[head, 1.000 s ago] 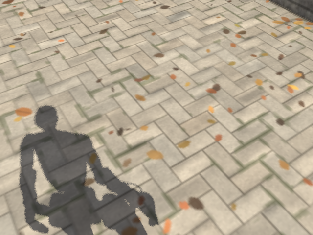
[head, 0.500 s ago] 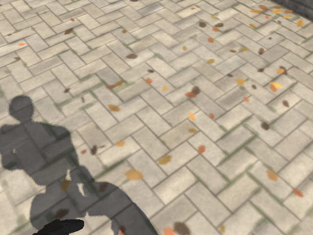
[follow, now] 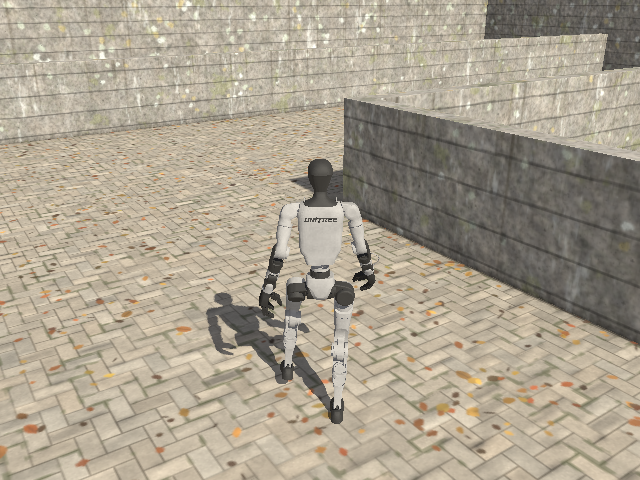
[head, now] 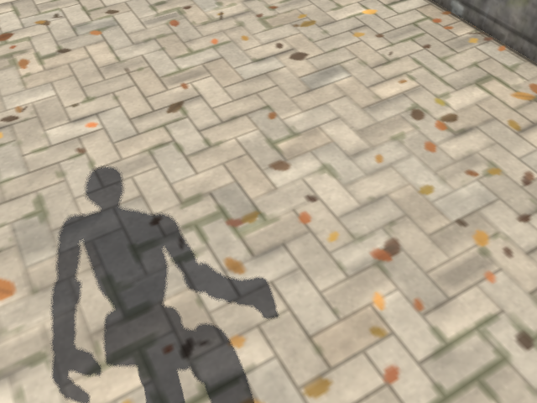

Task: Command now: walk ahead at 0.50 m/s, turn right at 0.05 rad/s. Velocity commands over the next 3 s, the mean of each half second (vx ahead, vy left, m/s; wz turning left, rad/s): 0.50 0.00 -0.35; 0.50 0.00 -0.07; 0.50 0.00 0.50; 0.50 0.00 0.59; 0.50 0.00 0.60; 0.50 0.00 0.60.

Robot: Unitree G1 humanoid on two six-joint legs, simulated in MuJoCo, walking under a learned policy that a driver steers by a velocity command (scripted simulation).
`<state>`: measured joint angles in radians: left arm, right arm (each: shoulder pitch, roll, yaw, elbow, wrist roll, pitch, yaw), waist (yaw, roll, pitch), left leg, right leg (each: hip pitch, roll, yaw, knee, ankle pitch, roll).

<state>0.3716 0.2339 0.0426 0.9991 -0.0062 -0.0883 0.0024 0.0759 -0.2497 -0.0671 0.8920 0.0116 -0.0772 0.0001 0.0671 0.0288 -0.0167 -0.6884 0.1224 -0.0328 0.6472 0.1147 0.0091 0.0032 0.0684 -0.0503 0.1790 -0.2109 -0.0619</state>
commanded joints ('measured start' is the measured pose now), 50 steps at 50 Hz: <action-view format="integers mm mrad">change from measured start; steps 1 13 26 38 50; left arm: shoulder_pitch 69 -78 -329 -22 -113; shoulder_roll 157 136 43 189 119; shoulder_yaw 33 39 30 80 61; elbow -13 -103 -242 -193 -132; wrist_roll -6 -32 -13 5 26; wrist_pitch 6 -8 44 18 -29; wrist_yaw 6 15 -38 -28 14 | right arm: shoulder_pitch -171 147 193 122 51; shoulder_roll -43 -88 -158 -140 -54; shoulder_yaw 5 -13 -38 -17 -22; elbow -100 -23 28 -7 -3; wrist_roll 6 -16 -15 68 12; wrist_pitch -23 -46 -31 -54 18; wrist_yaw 19 10 -27 9 7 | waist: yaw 26 -124 -119 47 -50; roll -68 51 3 -113 -80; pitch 120 -70 107 -154 71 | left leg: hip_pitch -51 705 629 -66 -21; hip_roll -22 196 149 -42 5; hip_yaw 20 -254 196 -52 -53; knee -85 -404 -528 728 191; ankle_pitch -30 -261 -56 -587 -26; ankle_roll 1 169 144 41 15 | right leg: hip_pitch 8 -717 -700 167 -100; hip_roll -298 -184 -193 -429 -287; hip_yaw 143 154 50 501 -60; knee -44 1064 557 122 -66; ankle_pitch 162 -123 265 78 292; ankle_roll -139 14 18 -231 -88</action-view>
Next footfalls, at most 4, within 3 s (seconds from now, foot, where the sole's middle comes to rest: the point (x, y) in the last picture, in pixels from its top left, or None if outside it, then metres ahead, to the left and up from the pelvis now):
0.16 left None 0.28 0.16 -0.78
0.68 right None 0.51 -0.15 -0.78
1.24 left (306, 282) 0.87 -0.01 -0.78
1.72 right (360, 206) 1.17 -0.18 -0.78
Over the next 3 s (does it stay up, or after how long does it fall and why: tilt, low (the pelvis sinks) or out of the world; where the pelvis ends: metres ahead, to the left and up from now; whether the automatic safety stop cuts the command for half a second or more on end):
stays up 1.57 0.25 0.00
